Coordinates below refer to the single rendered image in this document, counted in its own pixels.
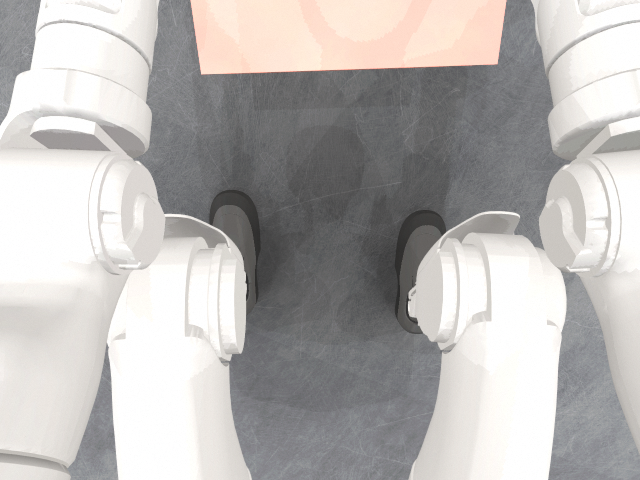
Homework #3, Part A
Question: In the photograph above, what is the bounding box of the left robot forearm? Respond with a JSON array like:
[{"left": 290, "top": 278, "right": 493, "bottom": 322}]
[{"left": 0, "top": 0, "right": 160, "bottom": 159}]

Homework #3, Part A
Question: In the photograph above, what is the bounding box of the right robot forearm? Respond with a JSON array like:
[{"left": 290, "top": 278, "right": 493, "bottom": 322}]
[{"left": 531, "top": 0, "right": 640, "bottom": 161}]

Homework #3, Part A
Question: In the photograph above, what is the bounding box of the left robot foot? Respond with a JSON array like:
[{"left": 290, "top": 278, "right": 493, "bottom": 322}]
[{"left": 209, "top": 190, "right": 261, "bottom": 315}]

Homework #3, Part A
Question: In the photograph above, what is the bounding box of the robot right thigh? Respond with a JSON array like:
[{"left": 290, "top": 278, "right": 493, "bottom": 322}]
[{"left": 408, "top": 232, "right": 562, "bottom": 480}]

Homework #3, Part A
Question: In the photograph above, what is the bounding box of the left robot upper arm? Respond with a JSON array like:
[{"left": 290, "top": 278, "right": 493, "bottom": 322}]
[{"left": 0, "top": 147, "right": 165, "bottom": 480}]

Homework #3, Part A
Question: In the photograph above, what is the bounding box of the carton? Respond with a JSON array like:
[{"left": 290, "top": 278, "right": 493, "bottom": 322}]
[{"left": 191, "top": 0, "right": 506, "bottom": 74}]

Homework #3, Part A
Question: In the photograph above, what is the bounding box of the right robot upper arm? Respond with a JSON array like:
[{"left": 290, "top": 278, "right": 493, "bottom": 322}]
[{"left": 539, "top": 150, "right": 640, "bottom": 455}]

